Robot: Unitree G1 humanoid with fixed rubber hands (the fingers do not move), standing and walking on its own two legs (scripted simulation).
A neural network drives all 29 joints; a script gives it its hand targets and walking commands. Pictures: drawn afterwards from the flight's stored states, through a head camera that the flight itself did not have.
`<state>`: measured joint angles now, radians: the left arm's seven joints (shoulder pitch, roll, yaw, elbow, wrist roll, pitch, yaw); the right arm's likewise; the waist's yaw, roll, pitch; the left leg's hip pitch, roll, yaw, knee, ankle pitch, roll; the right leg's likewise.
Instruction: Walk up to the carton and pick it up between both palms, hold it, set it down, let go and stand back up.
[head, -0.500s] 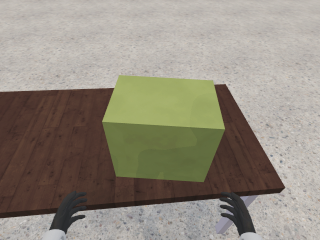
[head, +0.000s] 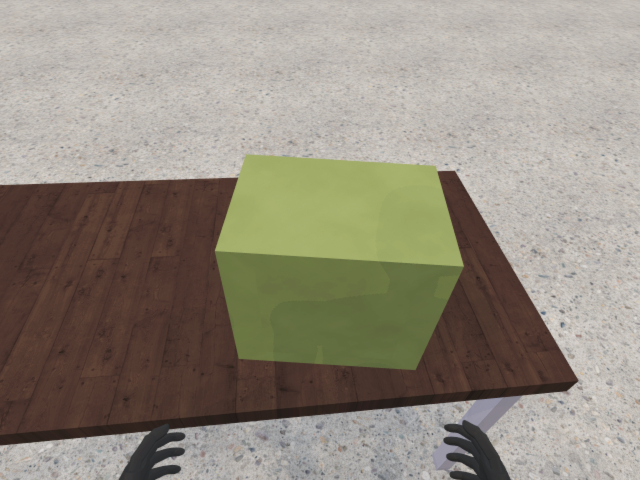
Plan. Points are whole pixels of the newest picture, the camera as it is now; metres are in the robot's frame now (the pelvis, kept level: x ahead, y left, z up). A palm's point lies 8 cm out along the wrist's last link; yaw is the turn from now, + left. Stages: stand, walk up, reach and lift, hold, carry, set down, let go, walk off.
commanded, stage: let go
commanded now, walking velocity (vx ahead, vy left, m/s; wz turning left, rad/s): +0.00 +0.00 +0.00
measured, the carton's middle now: (333, 265) +0.45 -0.01 -0.01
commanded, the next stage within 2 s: stand in 0.44 s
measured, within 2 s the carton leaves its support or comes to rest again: neither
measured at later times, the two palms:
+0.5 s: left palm out of the picture +0.15 +0.22 -0.07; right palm out of the picture +0.15 -0.23 -0.08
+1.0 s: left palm out of the picture +0.04 +0.26 -0.11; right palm out of the picture +0.05 -0.25 -0.11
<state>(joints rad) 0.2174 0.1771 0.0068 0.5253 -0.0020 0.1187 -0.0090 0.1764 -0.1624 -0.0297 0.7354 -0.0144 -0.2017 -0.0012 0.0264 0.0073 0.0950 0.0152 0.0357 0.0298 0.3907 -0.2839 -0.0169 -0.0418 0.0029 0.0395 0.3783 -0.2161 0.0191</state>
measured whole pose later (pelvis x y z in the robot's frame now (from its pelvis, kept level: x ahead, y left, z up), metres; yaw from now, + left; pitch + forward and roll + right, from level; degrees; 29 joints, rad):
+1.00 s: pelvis -0.05 +0.01 -0.01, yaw +1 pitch -4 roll +0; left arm 0.29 0.25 0.02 0.73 0.02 -0.02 0.00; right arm 0.30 -0.24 -0.03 0.74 -0.02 -0.03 0.02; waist 0.00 -0.01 0.02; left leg -0.18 0.01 0.01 0.51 -0.25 0.00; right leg -0.22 -0.03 0.02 0.48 -0.19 0.04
